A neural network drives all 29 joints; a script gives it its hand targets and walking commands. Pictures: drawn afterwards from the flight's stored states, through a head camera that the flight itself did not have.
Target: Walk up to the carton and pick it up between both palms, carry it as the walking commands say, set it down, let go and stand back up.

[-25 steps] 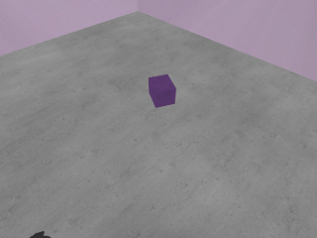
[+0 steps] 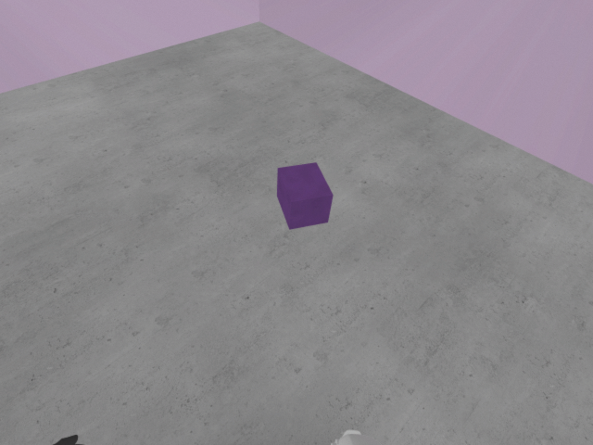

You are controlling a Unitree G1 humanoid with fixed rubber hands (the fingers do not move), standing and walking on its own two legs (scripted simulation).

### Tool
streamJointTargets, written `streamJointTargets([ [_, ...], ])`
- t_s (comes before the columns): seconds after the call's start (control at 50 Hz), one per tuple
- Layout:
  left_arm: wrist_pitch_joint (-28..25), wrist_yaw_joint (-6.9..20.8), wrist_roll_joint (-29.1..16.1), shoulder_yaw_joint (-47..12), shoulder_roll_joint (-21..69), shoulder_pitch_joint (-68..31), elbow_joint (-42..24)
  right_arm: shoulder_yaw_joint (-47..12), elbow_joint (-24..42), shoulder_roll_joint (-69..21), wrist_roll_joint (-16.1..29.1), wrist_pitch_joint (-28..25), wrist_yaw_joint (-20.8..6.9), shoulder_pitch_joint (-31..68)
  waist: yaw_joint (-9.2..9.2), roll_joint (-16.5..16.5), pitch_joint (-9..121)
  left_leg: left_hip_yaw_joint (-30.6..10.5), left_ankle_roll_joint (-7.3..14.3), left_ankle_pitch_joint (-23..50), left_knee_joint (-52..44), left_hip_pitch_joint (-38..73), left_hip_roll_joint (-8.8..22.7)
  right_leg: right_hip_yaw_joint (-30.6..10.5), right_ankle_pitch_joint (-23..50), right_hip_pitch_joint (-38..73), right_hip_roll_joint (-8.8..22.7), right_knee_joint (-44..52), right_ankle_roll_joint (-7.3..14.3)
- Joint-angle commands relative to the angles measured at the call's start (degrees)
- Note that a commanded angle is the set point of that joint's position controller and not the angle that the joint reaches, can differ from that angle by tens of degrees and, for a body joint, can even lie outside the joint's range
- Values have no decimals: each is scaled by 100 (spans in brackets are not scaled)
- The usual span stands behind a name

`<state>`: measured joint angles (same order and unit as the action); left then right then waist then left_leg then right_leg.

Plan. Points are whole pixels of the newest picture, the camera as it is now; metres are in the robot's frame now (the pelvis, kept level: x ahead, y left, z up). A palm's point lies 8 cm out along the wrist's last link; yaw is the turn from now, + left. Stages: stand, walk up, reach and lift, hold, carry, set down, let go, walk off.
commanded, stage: walk up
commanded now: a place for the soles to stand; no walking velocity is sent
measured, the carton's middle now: (303, 195) +1.26 -0.06 -0.68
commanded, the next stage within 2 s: none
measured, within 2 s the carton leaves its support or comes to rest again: neither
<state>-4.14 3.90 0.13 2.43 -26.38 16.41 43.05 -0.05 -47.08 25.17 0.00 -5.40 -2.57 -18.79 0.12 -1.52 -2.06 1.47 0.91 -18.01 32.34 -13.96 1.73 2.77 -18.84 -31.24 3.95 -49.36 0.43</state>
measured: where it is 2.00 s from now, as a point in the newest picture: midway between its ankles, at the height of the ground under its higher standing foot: (289, 338)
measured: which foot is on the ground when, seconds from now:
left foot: down 0.00-0.08, up 0.10-0.32, down 0.34-0.68, up 0.70-0.92, down 0.94-1.00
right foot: up 0.00-0.06, down 0.08-0.36, up 0.38-0.66, down 0.68-0.96, up 0.98-1.00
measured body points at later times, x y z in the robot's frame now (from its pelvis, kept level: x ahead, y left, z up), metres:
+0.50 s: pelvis +0.15 +0.01 -0.01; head +0.16 +0.02 +0.44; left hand +0.25 +0.34 -0.10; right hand +0.22 -0.32 -0.10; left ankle +0.19 +0.13 -0.73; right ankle +0.19 -0.13 -0.69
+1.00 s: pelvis +0.32 +0.01 -0.02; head +0.32 +0.02 +0.43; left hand +0.40 +0.34 -0.11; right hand +0.40 -0.31 -0.12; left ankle +0.39 +0.13 -0.73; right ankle +0.30 -0.14 -0.72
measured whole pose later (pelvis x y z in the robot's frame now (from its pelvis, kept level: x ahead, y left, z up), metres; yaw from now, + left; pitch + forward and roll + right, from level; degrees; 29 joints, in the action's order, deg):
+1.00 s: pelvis +0.32 +0.01 -0.02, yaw +2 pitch -2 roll -1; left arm -4.4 3.2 0.1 2.5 -26.3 17.8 43.5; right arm 0.0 -47.2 25.8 0.0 -4.4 -3.2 -17.7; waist 0.3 0.6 -2.4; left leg 1.4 1.0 -14.0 41.6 -25.0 2.4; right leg 3.5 -24.7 -17.5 3.6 -46.3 1.2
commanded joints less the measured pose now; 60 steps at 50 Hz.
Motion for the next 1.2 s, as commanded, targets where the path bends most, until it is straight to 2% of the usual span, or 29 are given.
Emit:
streamJointTargets([
  [0.0, -251, -51, 23, 404, -1050, 437, 44, 622, 437, 1384, 14, -34, -16, 340, -180, 846, 604, -433, 759, 596, -206, -469, 904, 438, 917, 2036, -304, 1860, 136],
  [0.02, -292, -109, 66, 469, -1168, 788, 147, 531, 495, 1153, 41, -41, -4, 428, -442, 116, 627, -235, 524, 571, 705, -1103, 665, -57, 628, 2725, -145, 2230, 332],
  [0.04, -335, -199, 74, 635, -1677, 1378, 209, 417, 643, 833, 51, -83, -9, 444, -713, -1120, 854, 356, 237, 90, 2570, -2229, -34, -1930, -492, 3652, 1093, 2869, 778],
  [0.06, -333, -232, 85, 675, -1891, 1304, 96, 356, 621, 857, -3, -22, 0, 432, -622, -1019, 548, -175, 156, -822, 3242, -2971, -224, -3918, -1795, 3485, 2040, 3600, 1273],
  [0.08, -344, -278, 16, 627, -1927, 1096, -83, 366, 519, 1089, -38, 31, 22, 515, -429, -303, 205, -494, 206, -584, 3552, -3020, 39, -3929, -2015, 3123, 2021, 3653, 1356],
  [0.1, -334, -274, 60, 659, -1941, 794, -13, 489, 380, 1273, -30, 48, 23, 552, -415, -113, 10, -484, 198, -607, 3560, -3093, 256, -3544, -1929, 2767, 1986, 3608, 1459],
  [0.16, -202, -240, 98, 644, -1890, 127, -169, 602, 245, 1397, 96, 50, -73, 276, -207, -968, -290, -138, 5, -832, 2324, -1913, 384, -1927, -2093, 1348, 1373, 3515, 1310],
  [0.22, -174, -167, 122, 606, -1761, 35, -238, 642, 175, 1293, 8, 78, -148, 138, -141, -1259, -325, 180, 10, -576, 1472, -1217, 279, -1413, -2161, 732, 1195, 3468, 1237],
  [0.28, -78, -133, 141, 564, -1626, -471, -366, 704, -113, 1271, -9, 13, -103, -630, 304, -847, 140, 726, 10, 9, 538, 175, -112, -780, -2281, 339, 790, 2377, 943],
  [0.3, -38, -138, 173, 493, -1360, -573, -427, 754, -315, 1356, -36, -33, -31, -1194, 583, -176, 501, 610, 7, -201, 282, 1009, -249, -513, -2398, -27, 443, 1165, 781],
  [0.32, 1, -129, 108, 346, -832, -564, -599, 893, -332, 1726, -148, -105, 45, -1692, 916, 1230, 743, -1166, 357, -1564, -711, 1875, 651, 11, -2184, -1099, -18, -677, 434],
  [0.34, -6, -154, 26, 223, -588, -509, -709, 951, -45, 2169, -230, -149, 140, -1290, 778, 1697, 243, -3909, 916, -3505, -2042, 1489, 1948, -41, -1208, -2006, -471, -1834, 237],
  [0.36, -4, -186, 52, 295, -1100, -649, -564, 886, 95, 2181, -134, -159, 191, -726, 569, 812, -289, -4118, 1166, -3081, -2221, 1008, 2168, -685, -738, -2005, -97, -1896, 291],
  [0.44, -77, -97, 10, 326, -1111, -68, -267, 780, 150, 1772, -110, -146, 131, -330, 265, 1033, 169, -2111, 1244, -966, -1514, 809, 1481, -391, -686, -942, 169, -599, 110],
  [0.54, -154, -1, -23, 280, -981, -125, -196, 756, 342, 1693, -75, -73, 42, -24, 246, 1346, 167, -1146, 1180, -789, -1394, 145, 1269, 121, 54, 101, 18, 1011, 86],
  [0.58, -208, -65, 45, 325, -1019, 294, 15, 690, 390, 1569, -51, -5, -4, 263, -52, 842, 465, -769, 927, -161, -689, -168, 1149, 436, 516, 1325, -225, 1797, 129],
  [0.62, -314, -195, 65, 517, -1355, 1341, 218, 513, 522, 1018, -77, 22, -16, 316, -604, -257, 896, -7, 475, 95, 1785, -1563, 432, -833, -190, 3164, 261, 2594, 325],
  [0.64, -349, -273, 105, 612, -1812, 1534, 195, 356, 702, 621, -63, -1, -14, 368, -642, -1419, 676, 119, 169, -828, 2819, -2938, -202, -3242, -1043, 3750, 1582, 3313, 823],
  [0.66, -311, -291, 45, 658, -1955, 1275, 105, 388, 642, 1044, -44, 52, 48, 604, -592, -747, 412, -464, 194, -768, 3217, -3266, -124, -3958, -1727, 3372, 1966, 3580, 1286],
  [0.68, -300, -307, 93, 639, -1943, 936, -14, 451, 498, 1253, -104, 86, 36, 656, -467, -212, 1, -464, 153, -650, 3311, -3331, 198, -3725, -2186, 2994, 1879, 3707, 1386],
  [0.76, -198, -249, 70, 602, -1829, 394, -94, 578, 246, 1356, 33, 47, -52, 347, -254, -995, -278, -18, -14, -685, 1995, -2129, 347, -1782, -1430, 1680, 1141, 3275, 1298],
  [0.86, -127, -166, 85, 537, -1630, 67, -233, 620, 106, 1176, -66, 32, -105, 140, -128, -982, -327, 413, 14, 156, 889, -939, 167, -1268, -1595, 869, 1045, 3032, 1121],
  [0.9, -72, -154, 108, 401, -1315, -221, -303, 651, -46, 1143, -92, -63, -27, -516, 297, -658, -63, 614, 81, 242, 272, 71, -146, -919, -928, 548, 798, 2029, 933],
  [0.92, -54, -152, 122, 343, -1054, -253, -449, 745, -164, 1417, -131, -108, 32, -1090, 560, 224, 563, 52, 195, -197, -157, 1037, 31, -555, -904, 193, 429, 616, 724],
  [0.94, -64, -141, 1, 200, -519, -165, -527, 887, -128, 1970, -245, -165, 134, -1287, 723, 1970, 806, -2399, 681, -1895, -1320, 1674, 1409, 73, -724, -736, -259, -1446, 334],
  [0.96, -70, -188, -48, 220, -844, -33, -525, 869, 131, 2255, -237, -185, 182, -929, 583, 1591, 494, -3871, 1293, -1982, -1874, 1840, 2107, -259, -1101, -1674, -543, -1863, 270],
  [1.0, -59, -181, -14, 280, -1220, -143, -341, 799, 171, 1920, -43, -189, 181, -584, 385, 533, 37, -3179, 1285, -1086, -1555, 1150, 1853, -661, -659, -1430, -102, -1685, 261],
  [1.06, -123, -172, -2, 261, -938, -13, -299, 717, 174, 1567, -62, -136, 172, -684, 424, 1014, 417, -1778, 1311, 1726, -900, 1598, 1563, -289, -1088, -1135, -49, -702, 167],
  [1.18, -108, -87, 15, 288, -949, 63, -198, 693, 452, 1639, -23, -25, 82, 128, 213, 1237, 221, -1025, 1173, -24, -1130, 221, 1368, 132, 372, 273, -36, 1022, 60],
])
